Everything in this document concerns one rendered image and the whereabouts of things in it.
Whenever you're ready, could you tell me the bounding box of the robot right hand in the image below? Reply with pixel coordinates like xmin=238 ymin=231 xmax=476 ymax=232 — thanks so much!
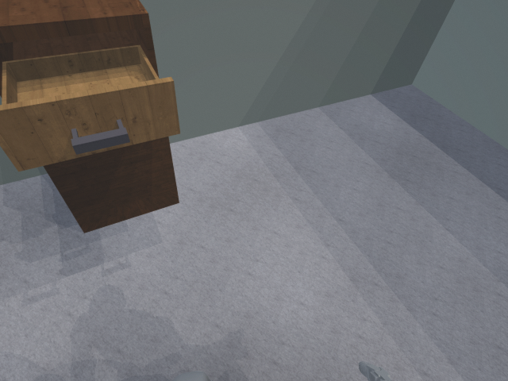
xmin=359 ymin=361 xmax=392 ymax=381

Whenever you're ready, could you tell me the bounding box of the cabinet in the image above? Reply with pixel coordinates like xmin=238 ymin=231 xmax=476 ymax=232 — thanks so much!
xmin=0 ymin=0 xmax=179 ymax=233

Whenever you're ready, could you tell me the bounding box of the drawer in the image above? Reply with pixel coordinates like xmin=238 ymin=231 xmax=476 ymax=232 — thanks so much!
xmin=0 ymin=45 xmax=180 ymax=171

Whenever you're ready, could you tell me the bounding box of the handle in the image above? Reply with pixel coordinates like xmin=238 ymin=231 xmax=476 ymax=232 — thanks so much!
xmin=71 ymin=119 xmax=130 ymax=155

